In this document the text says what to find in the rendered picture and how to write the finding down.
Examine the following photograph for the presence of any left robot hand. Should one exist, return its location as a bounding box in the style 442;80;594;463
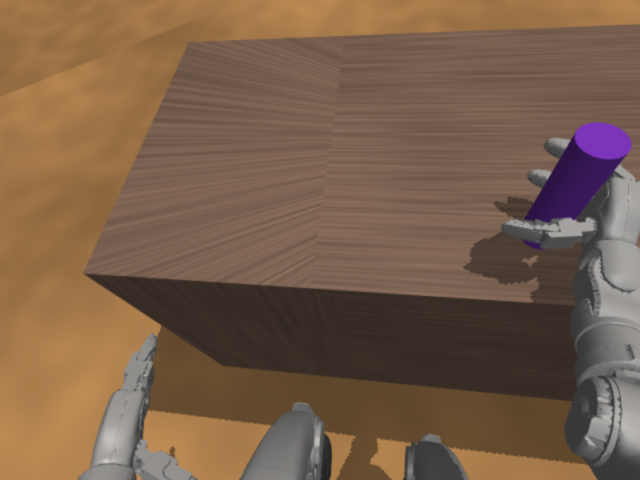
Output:
90;334;198;480

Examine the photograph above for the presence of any right robot hand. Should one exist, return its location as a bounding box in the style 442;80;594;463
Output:
501;138;640;251

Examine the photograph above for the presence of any right robot arm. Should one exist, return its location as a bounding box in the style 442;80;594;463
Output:
564;240;640;480

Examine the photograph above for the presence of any left robot arm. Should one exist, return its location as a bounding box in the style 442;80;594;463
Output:
78;464;136;480

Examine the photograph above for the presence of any can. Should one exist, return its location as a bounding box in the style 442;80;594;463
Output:
523;122;632;250

